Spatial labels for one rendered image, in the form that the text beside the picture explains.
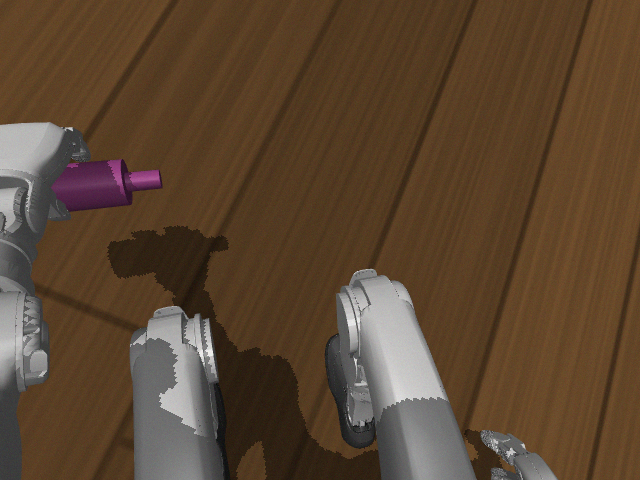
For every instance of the left robot hand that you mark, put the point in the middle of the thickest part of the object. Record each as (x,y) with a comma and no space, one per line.
(43,150)

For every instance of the left robot arm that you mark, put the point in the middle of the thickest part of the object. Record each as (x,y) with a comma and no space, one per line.
(24,336)

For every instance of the left robot foot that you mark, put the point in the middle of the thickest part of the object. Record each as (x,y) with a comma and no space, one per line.
(222,423)

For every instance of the bottle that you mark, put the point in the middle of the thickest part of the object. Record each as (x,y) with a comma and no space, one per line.
(102,184)

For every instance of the right robot hand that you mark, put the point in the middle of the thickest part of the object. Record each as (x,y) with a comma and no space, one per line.
(528,466)

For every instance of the right robot foot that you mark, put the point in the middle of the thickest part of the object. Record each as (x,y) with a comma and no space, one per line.
(355,436)

